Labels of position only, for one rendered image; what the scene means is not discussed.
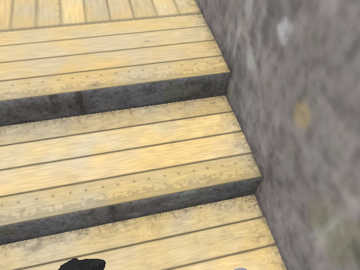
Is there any left robot hand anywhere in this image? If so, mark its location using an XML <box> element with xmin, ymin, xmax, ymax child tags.
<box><xmin>58</xmin><ymin>258</ymin><xmax>106</xmax><ymax>270</ymax></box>

